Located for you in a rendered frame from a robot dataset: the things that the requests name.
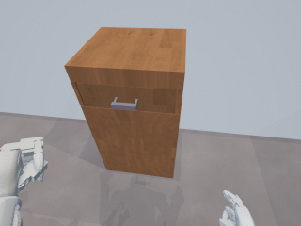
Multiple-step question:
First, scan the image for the drawer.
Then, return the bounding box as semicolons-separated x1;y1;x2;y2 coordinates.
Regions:
76;82;177;114

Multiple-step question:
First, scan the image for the cabinet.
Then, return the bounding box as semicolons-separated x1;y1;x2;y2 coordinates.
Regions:
64;27;187;179

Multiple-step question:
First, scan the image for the handle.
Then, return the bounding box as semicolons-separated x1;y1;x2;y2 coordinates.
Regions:
111;97;138;111

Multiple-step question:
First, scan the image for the left robot forearm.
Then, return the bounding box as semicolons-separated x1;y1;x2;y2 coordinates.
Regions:
0;196;23;226

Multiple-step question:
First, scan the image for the robot right hand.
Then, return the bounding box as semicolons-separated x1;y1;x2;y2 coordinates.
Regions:
219;190;255;226

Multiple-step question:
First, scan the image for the robot left hand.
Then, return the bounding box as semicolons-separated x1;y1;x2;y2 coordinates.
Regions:
0;137;48;197

